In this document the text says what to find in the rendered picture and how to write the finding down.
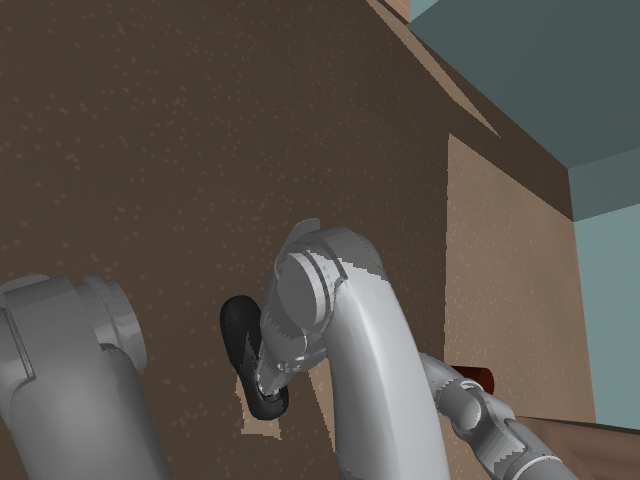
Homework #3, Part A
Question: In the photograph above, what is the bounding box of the right robot foot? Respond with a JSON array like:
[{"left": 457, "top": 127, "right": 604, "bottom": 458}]
[{"left": 220, "top": 295, "right": 289, "bottom": 421}]

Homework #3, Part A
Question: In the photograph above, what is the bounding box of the right robot hand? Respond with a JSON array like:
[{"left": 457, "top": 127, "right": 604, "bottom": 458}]
[{"left": 418, "top": 350, "right": 465, "bottom": 413}]

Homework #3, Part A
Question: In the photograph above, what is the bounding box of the right robot arm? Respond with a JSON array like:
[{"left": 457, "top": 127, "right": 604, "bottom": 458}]
[{"left": 439, "top": 378, "right": 579, "bottom": 480}]

